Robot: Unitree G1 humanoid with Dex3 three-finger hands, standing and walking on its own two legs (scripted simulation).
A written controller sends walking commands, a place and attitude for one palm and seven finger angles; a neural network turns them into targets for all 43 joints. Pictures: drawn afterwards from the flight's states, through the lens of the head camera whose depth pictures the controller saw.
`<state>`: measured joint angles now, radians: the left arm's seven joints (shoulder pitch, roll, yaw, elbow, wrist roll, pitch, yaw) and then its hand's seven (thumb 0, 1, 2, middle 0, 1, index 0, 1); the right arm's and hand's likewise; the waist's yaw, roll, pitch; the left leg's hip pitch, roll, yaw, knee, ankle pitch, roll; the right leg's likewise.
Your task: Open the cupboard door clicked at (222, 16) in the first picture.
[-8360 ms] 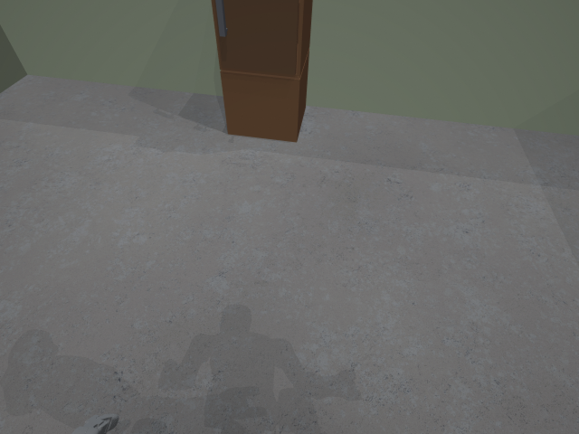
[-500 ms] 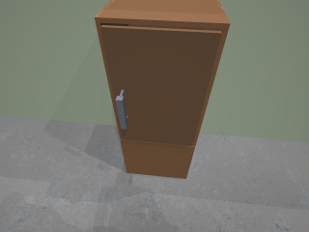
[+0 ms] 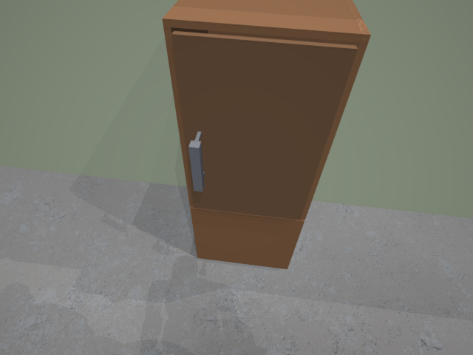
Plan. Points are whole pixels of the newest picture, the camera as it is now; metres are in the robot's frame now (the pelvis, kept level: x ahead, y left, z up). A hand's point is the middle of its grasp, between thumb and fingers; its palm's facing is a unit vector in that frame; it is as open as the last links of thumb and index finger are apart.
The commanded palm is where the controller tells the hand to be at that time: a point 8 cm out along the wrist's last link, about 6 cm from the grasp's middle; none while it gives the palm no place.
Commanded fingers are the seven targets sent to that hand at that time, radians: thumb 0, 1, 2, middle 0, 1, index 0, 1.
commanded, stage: come to a stop and stand still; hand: left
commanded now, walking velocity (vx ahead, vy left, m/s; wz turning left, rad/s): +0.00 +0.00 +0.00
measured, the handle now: (199, 161) +0.62 +0.14 -0.09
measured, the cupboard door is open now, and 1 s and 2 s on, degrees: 0 0 0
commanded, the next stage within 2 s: look again from close up in 0.14 s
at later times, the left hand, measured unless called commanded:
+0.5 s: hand out of the picture -0.01 +0.16 -0.18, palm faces +0.05 -0.99 -0.15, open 7.3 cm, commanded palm none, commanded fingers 0.00 0.90 0.90 -0.20 -0.30 -0.20 -0.30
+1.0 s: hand out of the picture +0.00 +0.15 -0.18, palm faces +0.04 -0.99 -0.16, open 7.3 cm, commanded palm none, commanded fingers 0.00 0.90 0.90 -0.20 -0.30 -0.20 -0.30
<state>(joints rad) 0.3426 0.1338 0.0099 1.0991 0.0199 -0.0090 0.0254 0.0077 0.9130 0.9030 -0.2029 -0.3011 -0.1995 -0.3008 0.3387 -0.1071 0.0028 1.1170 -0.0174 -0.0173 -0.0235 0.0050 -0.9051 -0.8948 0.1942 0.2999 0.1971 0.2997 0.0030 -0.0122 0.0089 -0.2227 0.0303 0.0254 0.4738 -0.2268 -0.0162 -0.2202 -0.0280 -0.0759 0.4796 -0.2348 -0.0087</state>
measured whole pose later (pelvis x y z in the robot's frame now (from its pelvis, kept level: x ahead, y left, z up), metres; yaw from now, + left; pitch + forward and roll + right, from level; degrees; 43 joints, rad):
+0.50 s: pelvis +0.01 +0.01 +0.00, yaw +0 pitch -1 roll +0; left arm 0.33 0.12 0.01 1.10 0.02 -0.01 0.03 0.01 0.91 0.90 -0.20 -0.30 -0.20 -0.30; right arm 0.32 -0.12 0.00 1.12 -0.02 -0.02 -0.03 0.01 -0.91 -0.89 0.19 0.30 0.20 0.30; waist 0.01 -0.01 0.02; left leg -0.21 0.02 0.03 0.47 -0.24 -0.01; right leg -0.22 -0.04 -0.07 0.48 -0.25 0.00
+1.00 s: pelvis +0.02 +0.00 +0.00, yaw +0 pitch -1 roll -1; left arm 0.34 0.11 0.00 1.11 0.03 -0.03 0.04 0.01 0.91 0.90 -0.20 -0.30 -0.20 -0.30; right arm 0.31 -0.13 0.00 1.12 -0.02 -0.01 -0.02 0.01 -0.91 -0.89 0.19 0.30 0.20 0.30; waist 0.01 0.01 0.01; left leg -0.23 0.05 0.02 0.52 -0.29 -0.02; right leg -0.21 -0.01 -0.08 0.49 -0.28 -0.01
